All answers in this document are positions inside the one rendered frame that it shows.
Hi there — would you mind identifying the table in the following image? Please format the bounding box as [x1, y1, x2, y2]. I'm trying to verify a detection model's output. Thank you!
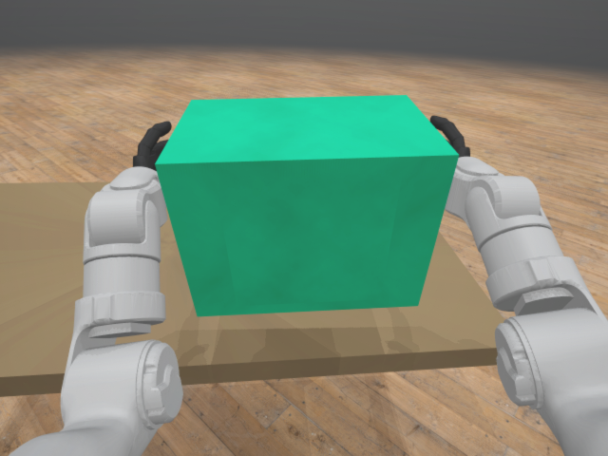
[0, 182, 504, 397]

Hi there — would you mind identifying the robot left hand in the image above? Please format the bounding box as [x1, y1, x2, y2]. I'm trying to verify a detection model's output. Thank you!
[133, 121, 172, 171]

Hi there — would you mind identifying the carton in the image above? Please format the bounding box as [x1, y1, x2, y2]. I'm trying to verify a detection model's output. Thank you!
[155, 95, 459, 316]

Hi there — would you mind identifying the robot right hand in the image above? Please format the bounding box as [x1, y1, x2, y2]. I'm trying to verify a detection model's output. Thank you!
[430, 116, 470, 158]

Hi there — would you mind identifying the right robot forearm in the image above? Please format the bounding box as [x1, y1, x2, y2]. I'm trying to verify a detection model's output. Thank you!
[445, 157, 608, 328]

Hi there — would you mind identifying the robot right upper arm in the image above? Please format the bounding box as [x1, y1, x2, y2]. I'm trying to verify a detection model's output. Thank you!
[495, 307, 608, 456]

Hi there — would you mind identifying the left robot forearm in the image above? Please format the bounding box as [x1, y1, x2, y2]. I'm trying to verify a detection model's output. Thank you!
[61, 166, 168, 424]

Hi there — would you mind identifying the robot left upper arm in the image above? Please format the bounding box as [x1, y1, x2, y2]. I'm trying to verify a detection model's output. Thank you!
[9, 339, 183, 456]

